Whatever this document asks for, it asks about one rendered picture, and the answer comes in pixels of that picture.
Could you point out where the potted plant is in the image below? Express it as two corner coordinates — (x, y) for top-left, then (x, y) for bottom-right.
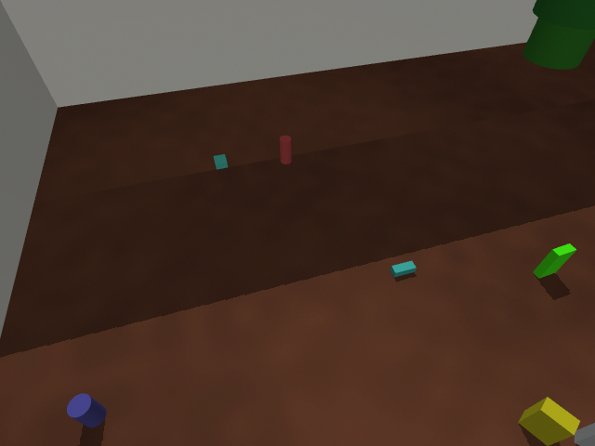
(522, 0), (595, 70)

